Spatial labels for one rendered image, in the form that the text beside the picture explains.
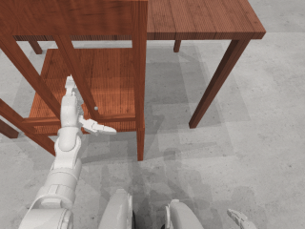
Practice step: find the right robot thigh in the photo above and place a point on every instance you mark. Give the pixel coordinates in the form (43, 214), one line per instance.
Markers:
(179, 216)

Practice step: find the left robot forearm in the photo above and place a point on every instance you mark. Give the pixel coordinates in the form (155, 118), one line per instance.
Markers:
(58, 190)

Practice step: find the right robot hand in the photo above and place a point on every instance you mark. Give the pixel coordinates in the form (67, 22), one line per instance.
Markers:
(240, 219)

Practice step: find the table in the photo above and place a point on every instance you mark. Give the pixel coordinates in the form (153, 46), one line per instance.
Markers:
(184, 20)

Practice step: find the robot left shin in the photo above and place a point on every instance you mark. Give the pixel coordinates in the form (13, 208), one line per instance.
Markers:
(129, 221)

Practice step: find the left robot hand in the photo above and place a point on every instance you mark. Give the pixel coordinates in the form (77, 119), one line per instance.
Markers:
(71, 109)

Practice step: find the chair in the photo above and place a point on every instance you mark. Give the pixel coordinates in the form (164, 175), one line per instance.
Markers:
(112, 79)

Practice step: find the left robot upper arm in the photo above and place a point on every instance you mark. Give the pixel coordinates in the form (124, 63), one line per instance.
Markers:
(48, 218)

